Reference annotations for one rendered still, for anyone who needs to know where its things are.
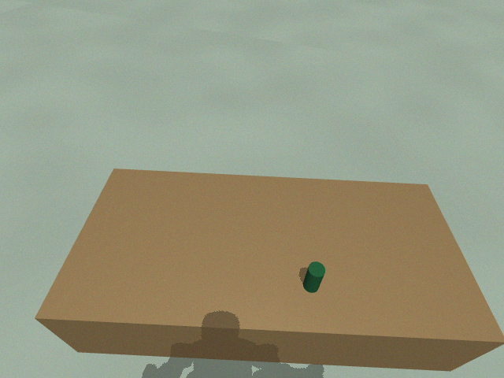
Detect can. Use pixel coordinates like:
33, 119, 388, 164
303, 261, 325, 293

